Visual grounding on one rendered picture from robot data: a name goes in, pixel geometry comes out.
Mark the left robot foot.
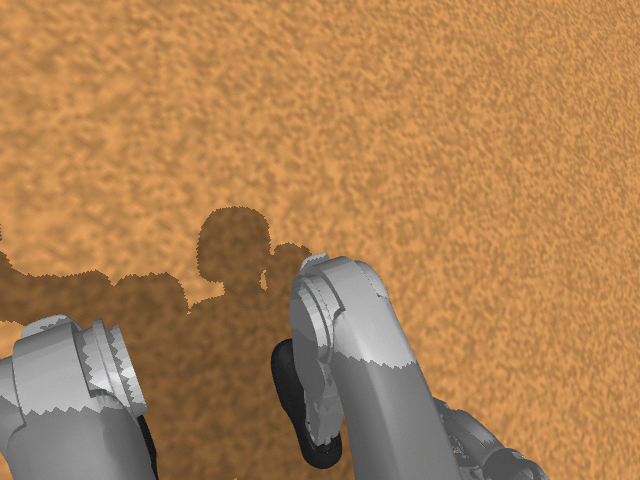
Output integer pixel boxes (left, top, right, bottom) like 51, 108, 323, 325
137, 414, 159, 480

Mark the right robot arm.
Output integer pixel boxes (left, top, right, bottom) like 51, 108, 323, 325
482, 448, 550, 480

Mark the right robot foot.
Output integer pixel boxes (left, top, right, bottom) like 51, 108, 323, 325
271, 338, 342, 469

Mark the right robot hand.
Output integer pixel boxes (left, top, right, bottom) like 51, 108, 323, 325
433, 397, 505, 480

